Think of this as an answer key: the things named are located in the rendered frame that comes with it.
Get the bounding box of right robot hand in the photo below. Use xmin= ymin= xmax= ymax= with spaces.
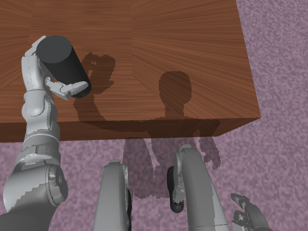
xmin=231 ymin=193 xmax=269 ymax=231

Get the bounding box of right robot foot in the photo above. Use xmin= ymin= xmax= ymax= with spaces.
xmin=167 ymin=166 xmax=184 ymax=213

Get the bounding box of left robot hand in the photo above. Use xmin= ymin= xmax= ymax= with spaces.
xmin=21 ymin=36 xmax=88 ymax=101

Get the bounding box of can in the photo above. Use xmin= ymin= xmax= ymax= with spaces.
xmin=36 ymin=36 xmax=91 ymax=98

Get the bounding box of left robot arm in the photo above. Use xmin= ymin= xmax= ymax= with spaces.
xmin=0 ymin=90 xmax=68 ymax=231

